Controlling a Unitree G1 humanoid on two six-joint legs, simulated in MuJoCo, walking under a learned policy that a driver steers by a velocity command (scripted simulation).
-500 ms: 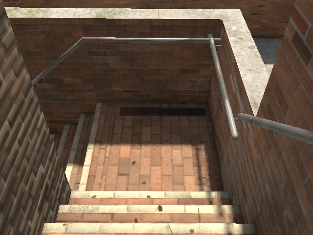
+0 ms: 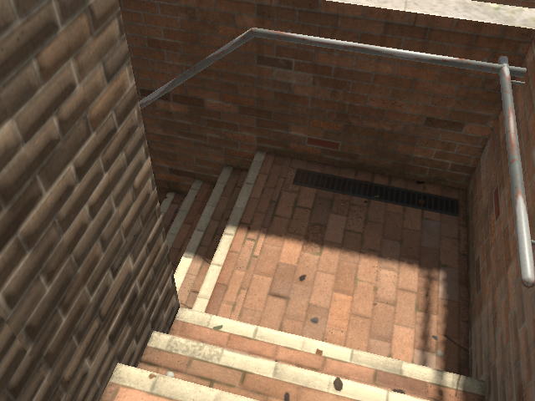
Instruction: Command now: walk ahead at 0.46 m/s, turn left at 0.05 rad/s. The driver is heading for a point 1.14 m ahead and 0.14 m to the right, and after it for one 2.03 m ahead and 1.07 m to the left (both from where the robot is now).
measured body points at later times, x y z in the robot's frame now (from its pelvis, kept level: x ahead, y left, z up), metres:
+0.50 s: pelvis +0.21 -0.05 -0.22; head +0.22 -0.07 +0.23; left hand +0.29 +0.19 -0.36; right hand +0.09 -0.26 -0.37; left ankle +0.09 +0.09 -0.73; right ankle +0.27 -0.13 -0.97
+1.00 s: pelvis +0.24 -0.05 -0.25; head +0.24 -0.04 +0.20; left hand +0.24 +0.17 -0.41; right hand +0.23 -0.27 -0.41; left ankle +0.28 +0.11 -0.98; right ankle +0.26 -0.14 -0.98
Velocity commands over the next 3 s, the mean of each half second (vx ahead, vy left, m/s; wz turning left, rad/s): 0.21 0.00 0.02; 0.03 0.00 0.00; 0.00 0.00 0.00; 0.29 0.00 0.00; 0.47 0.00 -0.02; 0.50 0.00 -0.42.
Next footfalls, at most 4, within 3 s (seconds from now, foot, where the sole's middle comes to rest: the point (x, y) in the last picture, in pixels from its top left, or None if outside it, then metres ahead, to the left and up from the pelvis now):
0.44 right None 0.30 -0.14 -1.01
0.88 left None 0.32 0.11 -1.01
2.08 left None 0.59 0.10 -1.21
2.64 right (315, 398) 0.81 -0.09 -1.41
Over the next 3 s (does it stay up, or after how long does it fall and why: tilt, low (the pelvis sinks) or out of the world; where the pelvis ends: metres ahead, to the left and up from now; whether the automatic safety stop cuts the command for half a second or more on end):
stays up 0.95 0.01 -0.79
